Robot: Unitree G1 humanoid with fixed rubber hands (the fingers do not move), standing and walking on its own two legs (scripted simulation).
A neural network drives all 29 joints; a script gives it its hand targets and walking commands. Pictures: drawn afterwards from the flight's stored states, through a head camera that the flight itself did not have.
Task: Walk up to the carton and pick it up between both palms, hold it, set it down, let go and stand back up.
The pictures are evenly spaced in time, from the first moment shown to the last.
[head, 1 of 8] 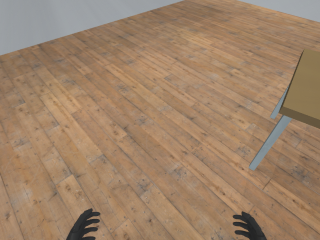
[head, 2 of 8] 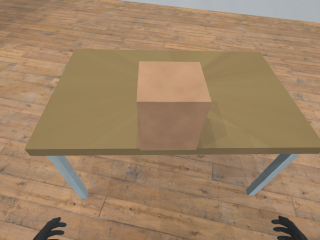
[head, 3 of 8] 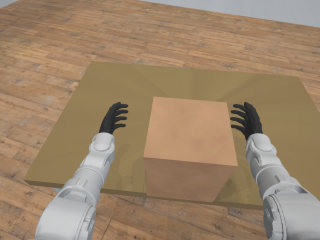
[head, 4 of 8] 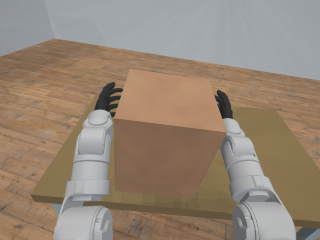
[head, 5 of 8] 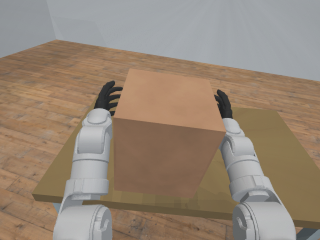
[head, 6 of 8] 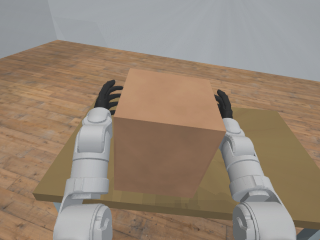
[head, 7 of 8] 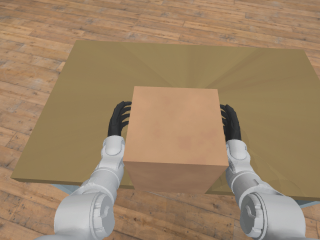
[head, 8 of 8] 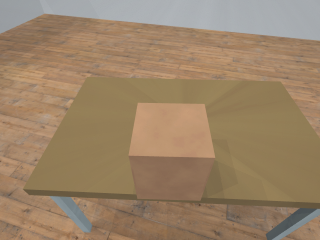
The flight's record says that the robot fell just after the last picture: no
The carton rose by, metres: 0.20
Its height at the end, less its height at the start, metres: +0.00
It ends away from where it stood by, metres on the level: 0.02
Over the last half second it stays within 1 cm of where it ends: yes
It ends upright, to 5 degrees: yes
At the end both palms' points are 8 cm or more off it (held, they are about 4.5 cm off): yes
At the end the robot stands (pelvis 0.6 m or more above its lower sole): yes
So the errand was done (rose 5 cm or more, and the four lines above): yes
